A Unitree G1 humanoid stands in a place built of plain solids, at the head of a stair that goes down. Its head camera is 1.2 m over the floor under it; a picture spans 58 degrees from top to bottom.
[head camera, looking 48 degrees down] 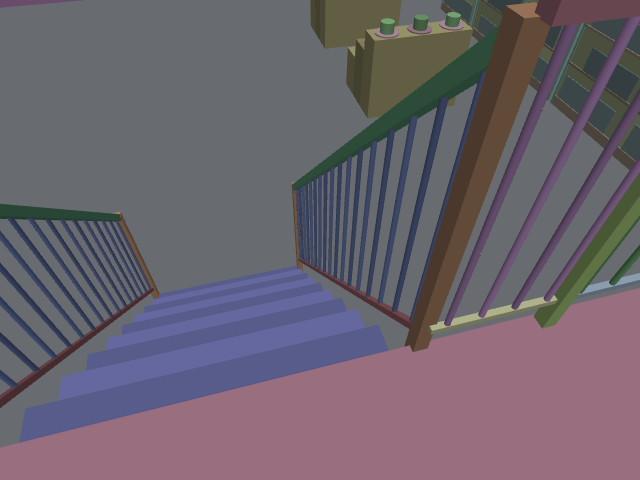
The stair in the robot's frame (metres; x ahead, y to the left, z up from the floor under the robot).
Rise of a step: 0.21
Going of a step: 0.21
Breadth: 1.22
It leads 15 degrees to the left of straight ahead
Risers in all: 10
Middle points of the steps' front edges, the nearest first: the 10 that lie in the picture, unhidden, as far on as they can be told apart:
0.49 0.32 0.00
0.69 0.37 -0.21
0.89 0.42 -0.42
1.10 0.48 -0.63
1.30 0.53 -0.84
1.50 0.58 -1.04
1.70 0.64 -1.25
1.90 0.69 -1.46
2.11 0.75 -1.67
2.31 0.80 -1.88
